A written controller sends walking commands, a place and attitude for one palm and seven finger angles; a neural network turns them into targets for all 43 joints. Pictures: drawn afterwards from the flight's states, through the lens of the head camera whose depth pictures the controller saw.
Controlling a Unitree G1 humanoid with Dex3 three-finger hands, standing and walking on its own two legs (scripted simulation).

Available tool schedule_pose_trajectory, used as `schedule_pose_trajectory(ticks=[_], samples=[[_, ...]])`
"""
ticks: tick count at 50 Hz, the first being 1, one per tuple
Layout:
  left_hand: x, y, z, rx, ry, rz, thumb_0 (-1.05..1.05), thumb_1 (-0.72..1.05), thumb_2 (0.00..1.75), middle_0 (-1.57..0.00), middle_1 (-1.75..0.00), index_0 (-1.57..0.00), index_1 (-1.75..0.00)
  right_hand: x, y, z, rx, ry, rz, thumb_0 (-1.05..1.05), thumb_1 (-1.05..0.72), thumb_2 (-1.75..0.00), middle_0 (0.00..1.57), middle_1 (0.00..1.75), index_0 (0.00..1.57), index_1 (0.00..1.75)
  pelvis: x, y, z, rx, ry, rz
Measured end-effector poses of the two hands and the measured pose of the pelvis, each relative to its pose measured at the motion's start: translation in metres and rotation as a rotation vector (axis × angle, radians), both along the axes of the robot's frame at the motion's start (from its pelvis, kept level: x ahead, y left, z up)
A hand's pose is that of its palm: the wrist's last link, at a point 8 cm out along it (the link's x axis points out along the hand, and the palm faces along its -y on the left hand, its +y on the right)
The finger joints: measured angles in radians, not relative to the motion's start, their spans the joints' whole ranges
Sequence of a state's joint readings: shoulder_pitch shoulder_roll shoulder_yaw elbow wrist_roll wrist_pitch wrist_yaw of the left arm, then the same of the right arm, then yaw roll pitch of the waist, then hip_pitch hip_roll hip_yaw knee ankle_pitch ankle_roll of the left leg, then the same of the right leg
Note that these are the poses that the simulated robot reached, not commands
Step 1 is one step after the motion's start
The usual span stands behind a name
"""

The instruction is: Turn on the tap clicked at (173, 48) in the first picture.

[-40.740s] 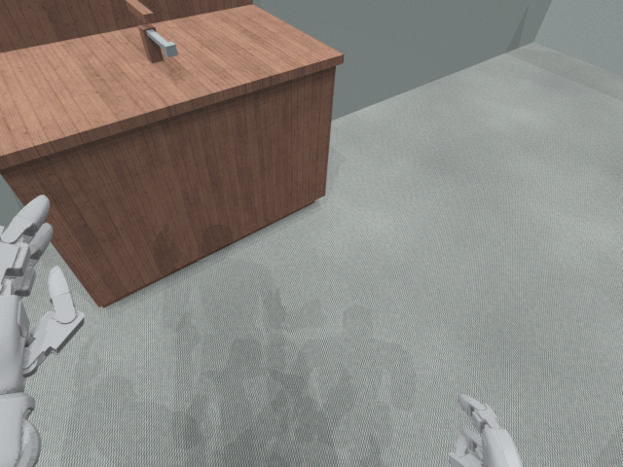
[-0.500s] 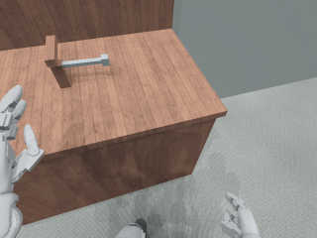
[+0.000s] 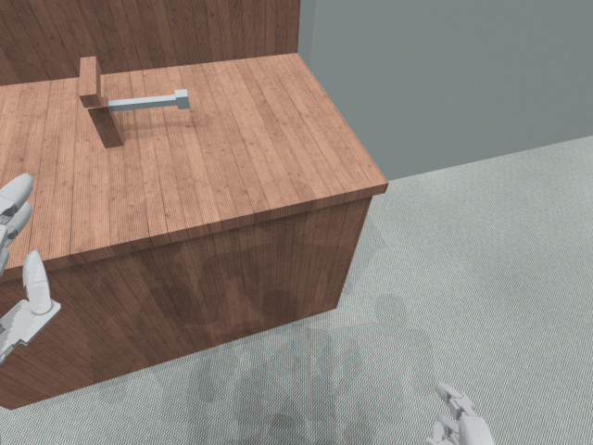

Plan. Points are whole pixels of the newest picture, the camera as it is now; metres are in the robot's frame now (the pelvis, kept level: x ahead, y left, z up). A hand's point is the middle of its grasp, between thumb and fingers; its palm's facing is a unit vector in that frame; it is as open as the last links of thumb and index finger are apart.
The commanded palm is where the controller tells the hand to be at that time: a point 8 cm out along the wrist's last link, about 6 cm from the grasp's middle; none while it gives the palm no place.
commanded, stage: stop stepping back and stand still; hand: left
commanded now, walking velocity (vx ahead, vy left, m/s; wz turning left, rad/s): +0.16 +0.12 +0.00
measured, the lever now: (182, 99) +0.73 +0.27 +0.04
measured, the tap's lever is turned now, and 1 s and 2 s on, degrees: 86 86 86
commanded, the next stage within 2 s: stand and check the lever's angle in 0.72 s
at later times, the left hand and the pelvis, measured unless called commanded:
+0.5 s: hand (6, 374) +0.15 +0.25 +0.17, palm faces +0.47 -0.77 -0.43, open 7.4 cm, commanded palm +0.10 +0.28 +0.17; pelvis -0.04 -0.01 -0.01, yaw +4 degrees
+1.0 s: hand (32, 357) +0.17 +0.24 +0.16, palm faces +0.44 -0.81 -0.39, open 7.4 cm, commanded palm +0.12 +0.28 +0.17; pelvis -0.02 -0.01 +0.00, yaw +4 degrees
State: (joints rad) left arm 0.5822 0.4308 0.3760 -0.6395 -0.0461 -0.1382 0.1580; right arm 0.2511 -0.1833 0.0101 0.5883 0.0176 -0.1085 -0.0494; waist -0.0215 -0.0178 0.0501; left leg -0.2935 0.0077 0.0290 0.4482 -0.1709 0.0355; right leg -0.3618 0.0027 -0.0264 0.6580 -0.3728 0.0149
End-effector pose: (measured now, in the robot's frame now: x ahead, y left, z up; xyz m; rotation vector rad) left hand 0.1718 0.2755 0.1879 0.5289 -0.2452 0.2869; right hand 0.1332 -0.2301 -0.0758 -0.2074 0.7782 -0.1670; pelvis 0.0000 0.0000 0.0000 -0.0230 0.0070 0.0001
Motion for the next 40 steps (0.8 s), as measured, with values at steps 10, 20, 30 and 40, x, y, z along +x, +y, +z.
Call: schedule_pose_trajectory(ticks=[10,20,30,40], samples=[[-0.024,-0.018,-0.016,-0.11,-0.013,0.103,0.01,0.89,0.9,-0.21,-0.31,-0.21,-0.3,-0.023,-0.033,-0.015,0.015,0.042,-0.001,0.01,-0.9,-0.9,0.2,0.3,0.2,0.3,-0.023,-0.025,0.0,0.055,-0.017,0.022],[-0.048,-0.015,-0.005,-0.029,-0.069,0.03,0.01,0.89,0.9,-0.21,-0.31,-0.21,-0.3,-0.02,-0.046,-0.001,-0.071,-0.08,-0.034,0.01,-0.9,-0.9,0.2,0.3,0.2,0.3,-0.038,-0.014,-0.013,0.053,-0.024,0.043],[-0.069,0.014,-0.021,-0.126,-0.079,0.176,0.01,0.89,0.9,-0.21,-0.31,-0.21,-0.3,-0.017,-0.004,-0.017,-0.007,-0.024,0.085,0.01,-0.9,-0.9,0.2,0.3,0.2,0.3,-0.041,-0.007,-0.014,0.018,-0.056,0.077],[-0.049,-0.005,-0.01,-0.052,-0.084,0.125,0.01,0.89,0.9,-0.21,-0.31,-0.21,-0.3,-0.005,0.026,-0.017,0.095,-0.076,0.14,0.01,-0.9,-0.9,0.2,0.3,0.2,0.3,-0.036,-0.018,-0.013,0.048,-0.056,0.072]])
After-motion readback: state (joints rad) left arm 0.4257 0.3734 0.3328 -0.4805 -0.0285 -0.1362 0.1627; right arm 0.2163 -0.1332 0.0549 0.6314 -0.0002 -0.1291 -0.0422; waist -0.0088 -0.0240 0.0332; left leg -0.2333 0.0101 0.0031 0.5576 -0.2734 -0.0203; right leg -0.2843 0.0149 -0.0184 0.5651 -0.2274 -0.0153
